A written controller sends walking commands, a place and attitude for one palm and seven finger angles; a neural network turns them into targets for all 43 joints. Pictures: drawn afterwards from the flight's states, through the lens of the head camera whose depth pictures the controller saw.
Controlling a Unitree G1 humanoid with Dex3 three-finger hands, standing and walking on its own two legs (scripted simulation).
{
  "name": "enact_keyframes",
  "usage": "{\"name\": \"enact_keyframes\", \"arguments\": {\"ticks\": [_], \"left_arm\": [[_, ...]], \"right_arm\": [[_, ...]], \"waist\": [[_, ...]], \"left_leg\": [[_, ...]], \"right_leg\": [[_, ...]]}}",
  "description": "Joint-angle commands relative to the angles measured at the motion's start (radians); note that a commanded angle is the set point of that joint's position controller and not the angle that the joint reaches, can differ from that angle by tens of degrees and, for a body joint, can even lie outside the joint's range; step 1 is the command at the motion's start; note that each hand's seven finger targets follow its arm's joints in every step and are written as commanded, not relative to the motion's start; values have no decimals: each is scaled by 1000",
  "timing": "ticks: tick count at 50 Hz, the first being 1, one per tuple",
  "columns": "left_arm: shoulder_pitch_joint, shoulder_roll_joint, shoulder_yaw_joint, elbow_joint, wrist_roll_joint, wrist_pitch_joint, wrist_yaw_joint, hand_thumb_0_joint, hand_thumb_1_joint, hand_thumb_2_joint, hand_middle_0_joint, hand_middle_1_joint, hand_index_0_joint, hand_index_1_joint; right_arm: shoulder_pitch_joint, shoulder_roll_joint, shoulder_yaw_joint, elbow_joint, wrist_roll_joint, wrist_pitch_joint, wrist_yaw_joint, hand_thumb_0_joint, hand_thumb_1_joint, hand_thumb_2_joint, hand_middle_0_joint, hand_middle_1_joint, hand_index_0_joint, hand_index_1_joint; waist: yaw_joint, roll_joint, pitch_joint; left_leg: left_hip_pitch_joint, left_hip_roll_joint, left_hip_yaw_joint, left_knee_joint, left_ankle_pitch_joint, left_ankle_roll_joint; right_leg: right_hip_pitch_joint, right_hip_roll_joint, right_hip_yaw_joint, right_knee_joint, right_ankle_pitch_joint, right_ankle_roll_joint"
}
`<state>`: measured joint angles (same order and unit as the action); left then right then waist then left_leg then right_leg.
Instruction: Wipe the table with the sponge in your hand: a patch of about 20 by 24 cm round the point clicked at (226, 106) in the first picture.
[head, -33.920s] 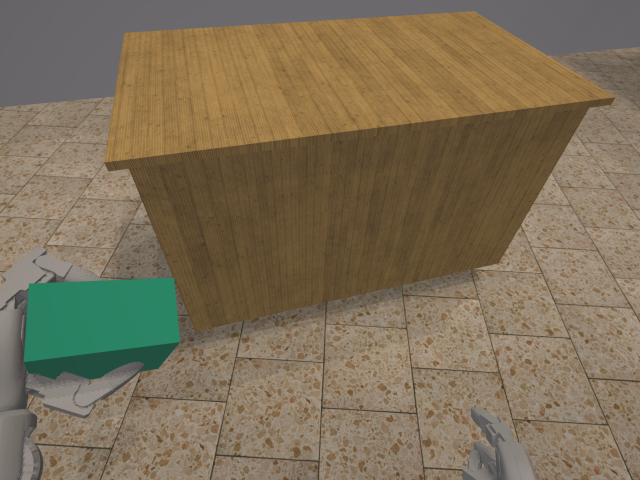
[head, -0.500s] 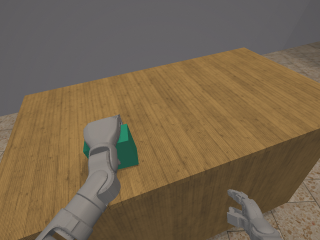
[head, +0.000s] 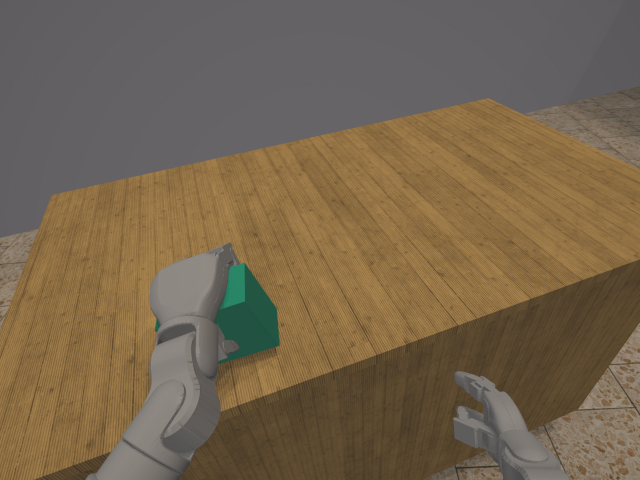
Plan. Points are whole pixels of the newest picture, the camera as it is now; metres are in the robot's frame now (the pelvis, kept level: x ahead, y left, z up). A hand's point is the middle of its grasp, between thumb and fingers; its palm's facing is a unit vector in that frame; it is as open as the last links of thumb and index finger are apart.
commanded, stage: slide back across to the middle lane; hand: left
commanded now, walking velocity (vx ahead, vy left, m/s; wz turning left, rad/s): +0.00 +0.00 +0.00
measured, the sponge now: (228, 324) +0.29 +0.17 +0.07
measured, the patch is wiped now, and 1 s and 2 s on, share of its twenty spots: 1.00 1.00 1.00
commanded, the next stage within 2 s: wipe forward along the middle lane in 0.42 s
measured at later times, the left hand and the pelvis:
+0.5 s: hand (178, 325) +0.25 +0.21 +0.12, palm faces +0.18 -0.26 -0.95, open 10.3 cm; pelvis -0.01 +0.00 +0.00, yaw -1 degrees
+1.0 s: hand (166, 311) +0.28 +0.24 +0.11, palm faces +0.02 -0.08 -1.00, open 10.2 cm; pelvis -0.03 -0.01 +0.00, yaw +0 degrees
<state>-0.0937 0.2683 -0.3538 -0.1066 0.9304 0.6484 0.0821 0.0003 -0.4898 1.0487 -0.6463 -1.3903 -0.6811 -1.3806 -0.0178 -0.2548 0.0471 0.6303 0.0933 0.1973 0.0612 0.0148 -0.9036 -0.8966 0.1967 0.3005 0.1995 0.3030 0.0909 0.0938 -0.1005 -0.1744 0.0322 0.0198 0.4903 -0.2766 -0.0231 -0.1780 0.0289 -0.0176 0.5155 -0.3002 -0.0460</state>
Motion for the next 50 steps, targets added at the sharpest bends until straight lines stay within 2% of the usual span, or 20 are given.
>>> {"name": "enact_keyframes", "arguments": {"ticks": [1,4,5,9,13,14,17,19,20,24,26,29,30,33,34,37,39,43,44,50], "left_arm": [[-132,99,88,-135,-19,7,-20,0,100,1300,-1200,-1600,-1200,-1600],[-175,162,143,-197,-16,-4,-18,0,100,1300,-1200,-1600,-1200,-1600],[-178,137,121,-221,-15,-6,-16,0,100,1300,-1200,-1600,-1200,-1600],[-151,208,190,-253,-22,-13,-15,0,100,1300,-1200,-1600,-1200,-1600],[-106,203,192,-267,-33,-15,-21,0,100,1300,-1200,-1600,-1200,-1600],[-115,252,237,-280,-36,-19,-19,0,100,1300,-1200,-1600,-1200,-1600],[-107,209,199,-248,-36,-24,-26,0,100,1300,-1200,-1600,-1200,-1600],[-95,286,265,-273,-32,-31,-25,0,100,1300,-1200,-1600,-1200,-1600],[-106,234,221,-286,-34,-34,-28,0,100,1300,-1200,-1600,-1200,-1600],[-60,310,295,-277,-33,-44,-31,0,100,1300,-1200,-1600,-1200,-1600],[-61,253,244,-264,-39,-52,-36,0,100,1300,-1200,-1600,-1200,-1600],[-142,329,294,-209,-17,-59,-33,0,100,1300,-1200,-1600,-1200,-1600],[-172,274,245,-184,-16,-60,-37,0,100,1300,-1200,-1600,-1200,-1600],[-215,267,226,-108,3,-71,-44,0,100,1300,-1200,-1600,-1200,-1600],[-243,317,267,-98,12,-75,-41,0,100,1300,-1200,-1600,-1200,-1600],[-297,298,242,19,31,-79,-47,0,100,1300,-1200,-1600,-1200,-1600],[-332,358,283,60,42,-80,-48,0,100,1300,-1200,-1600,-1200,-1600],[-376,304,230,175,43,-81,-68,0,100,1300,-1200,-1600,-1200,-1600],[-406,363,281,181,37,-93,-67,0,100,1300,-1200,-1600,-1200,-1600],[-468,341,269,261,32,-170,-79,0,100,1300,-1200,-1600,-1200,-1600]], "right_arm": [[-263,-83,-33,-193,-2,-62,-22,0,-900,-900,200,300,200,300],[-261,-89,-32,-198,-6,-67,-36,0,-900,-900,200,300,200,300],[-259,-81,-32,-208,-6,-72,-38,0,-900,-900,200,300,200,300],[-253,-89,-31,-207,-12,-76,-48,0,-900,-900,200,300,200,300],[-253,-85,-30,-207,-12,-87,-54,0,-900,-900,200,300,200,300],[-252,-89,-29,-210,-12,-90,-59,0,-900,-900,200,300,200,300],[-243,-88,-29,-203,-13,-104,-64,0,-900,-900,200,300,200,300],[-243,-98,-30,-204,-15,-107,-67,0,-900,-900,200,300,200,300],[-245,-88,-28,-216,-14,-112,-68,0,-900,-900,200,300,200,300],[-241,-101,-30,-204,-17,-119,-74,0,-900,-900,200,300,200,300],[-240,-90,-29,-210,-14,-132,-75,0,-900,-900,200,300,200,300],[-228,-106,-28,-187,-18,-141,-90,0,-900,-900,200,300,200,300],[-233,-96,-26,-192,-15,-149,-96,0,-900,-900,200,300,200,300],[-228,-102,-24,-167,-16,-162,-104,0,-900,-900,200,300,200,300],[-222,-106,-25,-164,-18,-168,-109,0,-900,-900,200,300,200,300],[-218,-106,-22,-143,-19,-177,-119,0,-900,-900,200,300,200,300],[-218,-114,-23,-133,-21,-179,-123,0,-900,-900,200,300,200,300],[-216,-112,-23,-122,-16,-184,-124,0,-900,-900,200,300,200,300],[-206,-119,-25,-119,-17,-187,-126,0,-900,-900,200,300,200,300],[-156,-118,-30,-118,-17,-199,-136,0,-900,-900,200,300,200,300]], "waist": [[3,-159,-64],[10,-107,-82],[15,-98,-126],[22,-92,-119],[22,-106,-104],[25,-95,-100],[19,-94,-77],[28,-87,-85],[25,-91,-100],[31,-88,-69],[23,-90,-58],[15,-98,-45],[10,-101,-38],[9,-89,-40],[14,-86,-48],[7,-135,-42],[16,-104,-43],[11,-130,-55],[10,-124,-58],[-6,-141,-78]], "left_leg": [[21,-42,-1,-28,266,65],[38,-42,-12,-40,256,64],[46,-46,-5,-35,273,67],[52,-45,-14,-43,274,65],[54,-45,-11,-40,287,65],[53,-45,-19,-49,266,65],[55,-46,-16,-50,258,67],[58,-47,-23,-53,253,65],[56,-51,-15,-50,256,69],[52,-50,-26,-56,231,65],[50,-53,-22,-52,224,66],[51,-54,-28,-58,190,64],[45,-56,-21,-58,175,66],[48,-57,-24,-71,165,64],[52,-58,-27,-76,150,63],[35,-63,-21,-74,142,63],[35,-65,-21,-82,122,58],[13,-68,-15,-82,117,58],[18,-69,-18,-83,110,57],[-2,-69,-17,-76,123,60]], "right_leg": [[33,5,53,-92,317,-16],[34,9,71,-95,280,-27],[61,5,57,-83,299,-25],[65,9,83,-95,294,-31],[65,6,74,-100,310,-25],[60,8,94,-108,267,-30],[42,8,79,-119,246,-26],[51,8,104,-120,240,-31],[60,4,81,-113,244,-26],[41,6,113,-133,199,-29],[28,3,94,-139,179,-23],[8,5,122,-158,134,-28],[-1,-1,101,-161,109,-22],[-6,0,92,-167,104,-22],[-3,2,108,-173,74,-28],[-7,-2,100,-181,74,-20],[-8,-4,115,-189,37,-24],[2,-10,94,-184,50,-14],[3,-10,112,-190,39,-19],[16,-13,90,-175,101,-11]]}}
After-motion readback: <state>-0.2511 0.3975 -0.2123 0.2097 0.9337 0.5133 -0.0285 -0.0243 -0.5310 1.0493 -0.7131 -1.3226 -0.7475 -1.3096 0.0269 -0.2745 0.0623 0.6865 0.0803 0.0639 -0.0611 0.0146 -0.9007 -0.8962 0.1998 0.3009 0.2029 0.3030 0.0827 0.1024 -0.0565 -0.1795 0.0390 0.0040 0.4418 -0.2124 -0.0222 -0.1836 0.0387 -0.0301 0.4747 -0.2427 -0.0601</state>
